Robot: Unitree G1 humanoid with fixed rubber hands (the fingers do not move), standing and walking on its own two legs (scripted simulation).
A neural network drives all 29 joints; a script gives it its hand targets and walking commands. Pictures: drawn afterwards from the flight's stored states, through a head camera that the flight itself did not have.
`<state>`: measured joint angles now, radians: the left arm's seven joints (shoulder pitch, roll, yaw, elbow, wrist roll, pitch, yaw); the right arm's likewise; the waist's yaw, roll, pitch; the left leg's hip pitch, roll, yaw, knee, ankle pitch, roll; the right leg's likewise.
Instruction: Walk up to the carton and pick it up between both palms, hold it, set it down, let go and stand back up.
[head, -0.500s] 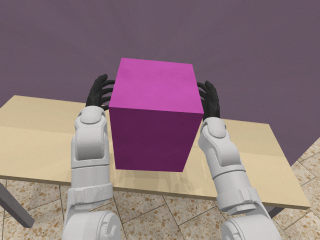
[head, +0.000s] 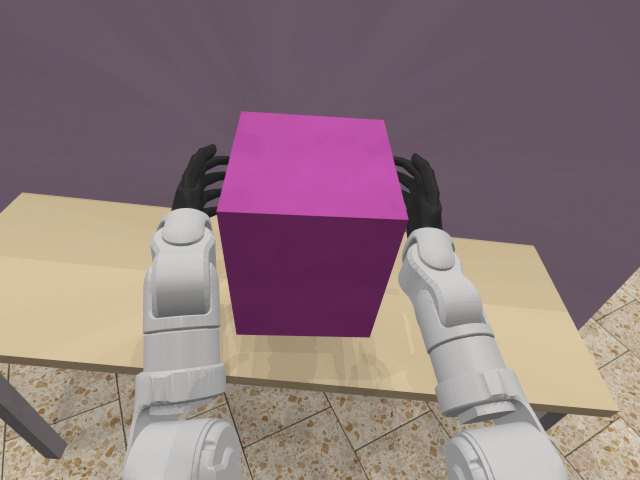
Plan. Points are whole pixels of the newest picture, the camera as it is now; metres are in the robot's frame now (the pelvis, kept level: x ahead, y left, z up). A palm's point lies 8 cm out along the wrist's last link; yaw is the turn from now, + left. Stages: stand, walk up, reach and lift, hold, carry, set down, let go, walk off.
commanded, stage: hold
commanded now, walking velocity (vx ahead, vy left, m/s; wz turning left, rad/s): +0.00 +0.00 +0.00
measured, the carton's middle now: (308, 229) +0.38 +0.01 +0.15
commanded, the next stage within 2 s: none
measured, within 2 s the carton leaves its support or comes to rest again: neither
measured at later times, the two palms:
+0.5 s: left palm (187, 216) +0.35 +0.15 +0.18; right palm (416, 231) +0.35 -0.12 +0.18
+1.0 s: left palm (192, 218) +0.36 +0.14 +0.18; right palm (418, 229) +0.35 -0.12 +0.17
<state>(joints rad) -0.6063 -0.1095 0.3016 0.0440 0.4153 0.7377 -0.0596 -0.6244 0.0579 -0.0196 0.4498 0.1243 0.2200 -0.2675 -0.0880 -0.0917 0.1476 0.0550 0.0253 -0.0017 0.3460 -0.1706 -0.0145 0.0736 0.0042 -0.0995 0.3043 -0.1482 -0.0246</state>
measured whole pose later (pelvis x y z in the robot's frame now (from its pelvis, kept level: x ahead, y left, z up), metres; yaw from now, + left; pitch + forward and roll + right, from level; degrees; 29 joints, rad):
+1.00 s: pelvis +0.00 +0.00 +0.00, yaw +0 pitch -13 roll +0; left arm -0.58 -0.11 0.29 0.01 0.41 0.75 -0.06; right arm -0.60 0.06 -0.01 0.44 0.13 0.21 -0.27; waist -0.09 -0.09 0.15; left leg 0.05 0.03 -0.01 0.34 -0.17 -0.02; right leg 0.07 0.00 -0.11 0.31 -0.15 -0.03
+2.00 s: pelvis +0.00 +0.00 +0.00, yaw +0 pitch -13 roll +0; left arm -0.59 -0.11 0.29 0.01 0.42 0.77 -0.06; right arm -0.60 0.06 0.00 0.43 0.14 0.22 -0.28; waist -0.08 -0.10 0.16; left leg 0.06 0.02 0.01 0.35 -0.18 -0.01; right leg 0.07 0.00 -0.10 0.31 -0.16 -0.02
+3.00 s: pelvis +0.00 +0.00 +0.00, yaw +1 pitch -14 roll +0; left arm -0.60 -0.11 0.32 0.05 0.43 0.75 -0.07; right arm -0.61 0.07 -0.01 0.47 0.12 0.22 -0.27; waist -0.08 -0.09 0.16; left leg 0.07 0.02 0.00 0.34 -0.17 -0.01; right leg 0.09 0.00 -0.11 0.31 -0.16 -0.03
